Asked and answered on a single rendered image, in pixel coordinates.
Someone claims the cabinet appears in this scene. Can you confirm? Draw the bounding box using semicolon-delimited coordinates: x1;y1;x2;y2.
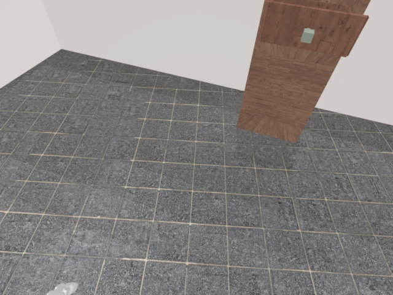
236;0;371;143

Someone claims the drawer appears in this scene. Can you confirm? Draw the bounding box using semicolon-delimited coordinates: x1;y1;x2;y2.
258;0;369;57

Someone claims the handle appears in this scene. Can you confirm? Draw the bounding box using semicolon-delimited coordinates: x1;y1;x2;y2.
301;28;314;44

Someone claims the robot left hand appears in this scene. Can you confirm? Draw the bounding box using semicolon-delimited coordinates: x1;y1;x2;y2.
47;282;78;295

